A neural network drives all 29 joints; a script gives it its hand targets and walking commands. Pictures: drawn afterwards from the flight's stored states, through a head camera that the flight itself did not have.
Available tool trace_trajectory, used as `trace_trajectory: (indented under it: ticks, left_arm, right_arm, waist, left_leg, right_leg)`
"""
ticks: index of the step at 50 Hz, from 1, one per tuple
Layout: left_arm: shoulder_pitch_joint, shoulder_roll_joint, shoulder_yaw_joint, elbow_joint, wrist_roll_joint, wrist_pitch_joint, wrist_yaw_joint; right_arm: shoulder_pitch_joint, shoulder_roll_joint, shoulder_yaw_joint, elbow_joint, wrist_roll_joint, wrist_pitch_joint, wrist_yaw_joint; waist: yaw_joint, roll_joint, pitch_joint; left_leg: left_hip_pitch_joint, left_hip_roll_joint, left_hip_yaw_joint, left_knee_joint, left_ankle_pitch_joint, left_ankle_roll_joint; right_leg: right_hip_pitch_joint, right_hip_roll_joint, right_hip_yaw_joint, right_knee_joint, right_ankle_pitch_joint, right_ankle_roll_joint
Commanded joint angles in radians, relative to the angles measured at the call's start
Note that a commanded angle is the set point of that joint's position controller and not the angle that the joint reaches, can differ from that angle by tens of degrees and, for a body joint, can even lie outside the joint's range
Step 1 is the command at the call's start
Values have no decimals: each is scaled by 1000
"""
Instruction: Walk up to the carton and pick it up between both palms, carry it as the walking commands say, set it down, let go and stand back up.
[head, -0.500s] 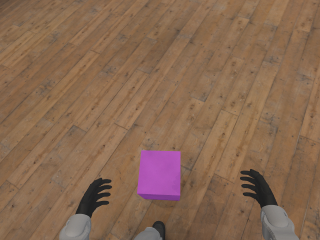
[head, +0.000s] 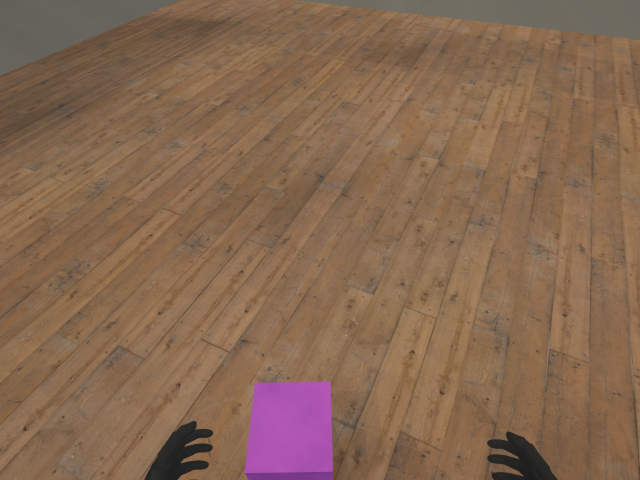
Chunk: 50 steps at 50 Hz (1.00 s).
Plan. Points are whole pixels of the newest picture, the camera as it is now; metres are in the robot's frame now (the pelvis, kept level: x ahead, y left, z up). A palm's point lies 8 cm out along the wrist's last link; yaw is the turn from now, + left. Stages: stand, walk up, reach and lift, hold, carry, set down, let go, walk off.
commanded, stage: let go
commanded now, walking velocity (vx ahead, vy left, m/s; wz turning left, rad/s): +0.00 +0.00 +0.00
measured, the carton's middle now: (294, 440) +0.39 +0.12 -0.65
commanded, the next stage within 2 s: stand in 0.10 s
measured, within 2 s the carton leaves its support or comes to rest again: neither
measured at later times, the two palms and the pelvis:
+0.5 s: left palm out of the picture +0.09 +0.31 -0.10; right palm out of the picture +0.10 -0.27 -0.09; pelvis +0.01 +0.02 +0.00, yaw -1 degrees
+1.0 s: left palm out of the picture +0.03 +0.32 -0.11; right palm out of the picture +0.04 -0.27 -0.11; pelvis -0.02 +0.02 +0.00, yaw -1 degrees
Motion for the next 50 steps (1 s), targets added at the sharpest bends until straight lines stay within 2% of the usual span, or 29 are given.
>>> trace_trajectory:
  ticks: [1,4,5,6,7,10,11,17,25,50]
  left_arm:
    - [-52,128,66,-162,4,13,35]
    - [-50,120,55,-164,-7,30,50]
    - [-20,239,74,-2,-5,-33,86]
    - [-8,237,74,15,12,-58,96]
    - [4,231,76,30,17,-79,99]
    - [-1,223,68,73,19,-120,97]
    - [-7,221,66,87,18,-127,95]
    - [15,247,67,180,25,-155,95]
    - [61,288,58,286,25,-172,94]
    - [54,334,15,467,7,-191,89]
  right_arm:
    - [-85,-99,-28,-137,13,-52,-16]
    - [-62,-103,-13,-128,18,-67,-30]
    - [-34,-226,-55,86,-27,-81,-50]
    - [-33,-247,-65,95,-35,-89,-57]
    - [-20,-242,-67,107,-32,-102,-60]
    - [-47,-236,-57,159,-26,-130,-64]
    - [-62,-240,-57,175,-25,-135,-65]
    - [-91,-256,-55,247,-26,-152,-70]
    - [-102,-310,-49,345,-23,-157,-71]
    - [-119,-353,-4,541,-5,-157,-60]
  waist:
    - [13,11,-121]
    - [-2,15,-143]
    - [39,-68,-283]
    - [28,-46,-272]
    - [12,-31,-265]
    - [8,50,-250]
    - [10,58,-232]
    - [12,38,-157]
    - [9,63,-128]
    - [-5,32,-70]
  left_leg:
    - [278,-27,23,26,286,-2]
    - [240,-25,12,30,317,-8]
    - [115,86,-47,69,383,8]
    - [99,83,-48,62,315,14]
    - [94,91,-50,60,319,25]
    - [83,99,-69,50,312,35]
    - [70,102,-75,51,321,38]
    - [2,112,-99,26,258,44]
    - [-18,128,-136,-35,130,51]
    - [2,131,-144,-91,9,50]
  right_leg:
    - [-323,-72,0,-149,414,87]
    - [-278,-56,-15,-110,502,91]
    - [-196,-82,14,-47,459,92]
    - [-186,-85,29,-64,377,88]
    - [-176,-92,43,-62,380,79]
    - [-216,-95,68,-72,333,71]
    - [-225,-95,74,-76,333,70]
    - [-241,-97,98,-101,307,55]
    - [-244,-94,116,-116,249,39]
    - [-285,-118,146,-198,152,26]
